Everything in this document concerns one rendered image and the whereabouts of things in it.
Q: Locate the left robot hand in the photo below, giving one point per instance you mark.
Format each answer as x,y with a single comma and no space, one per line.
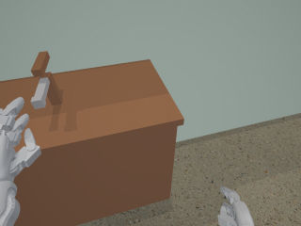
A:
10,137

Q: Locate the right robot hand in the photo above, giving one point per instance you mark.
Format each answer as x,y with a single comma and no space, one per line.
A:
239,214

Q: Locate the counter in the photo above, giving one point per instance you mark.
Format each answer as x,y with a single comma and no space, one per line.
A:
107,137

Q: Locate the tap lever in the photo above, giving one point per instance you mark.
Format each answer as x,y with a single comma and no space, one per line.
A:
39,99

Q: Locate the left robot forearm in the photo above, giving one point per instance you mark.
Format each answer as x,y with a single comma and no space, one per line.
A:
9,206

